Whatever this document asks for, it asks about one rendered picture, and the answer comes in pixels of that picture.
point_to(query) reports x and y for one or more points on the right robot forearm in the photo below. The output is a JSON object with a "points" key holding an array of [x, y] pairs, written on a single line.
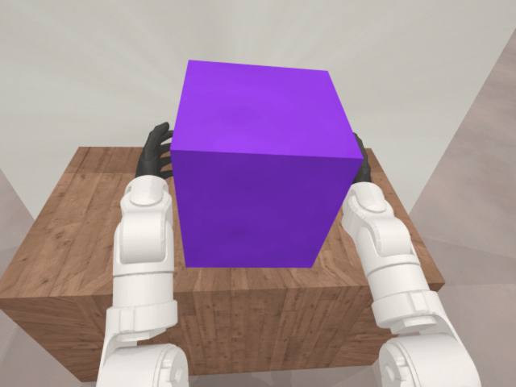
{"points": [[402, 299]]}

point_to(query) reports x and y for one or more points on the left robot forearm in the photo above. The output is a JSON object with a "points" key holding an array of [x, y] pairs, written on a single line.
{"points": [[143, 262]]}

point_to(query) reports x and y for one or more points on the carton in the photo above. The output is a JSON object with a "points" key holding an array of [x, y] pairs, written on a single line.
{"points": [[262, 158]]}

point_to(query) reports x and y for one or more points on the pedestal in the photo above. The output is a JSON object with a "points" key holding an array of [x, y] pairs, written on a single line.
{"points": [[59, 285]]}

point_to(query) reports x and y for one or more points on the robot left hand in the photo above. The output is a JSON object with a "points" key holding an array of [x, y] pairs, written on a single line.
{"points": [[150, 162]]}

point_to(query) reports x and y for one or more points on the robot right hand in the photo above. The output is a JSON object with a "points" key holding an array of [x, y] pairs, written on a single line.
{"points": [[363, 174]]}

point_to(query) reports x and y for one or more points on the robot left upper arm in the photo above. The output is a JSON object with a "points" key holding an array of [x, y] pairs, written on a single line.
{"points": [[157, 365]]}

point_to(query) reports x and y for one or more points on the robot right upper arm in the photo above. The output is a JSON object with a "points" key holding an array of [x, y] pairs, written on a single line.
{"points": [[432, 360]]}

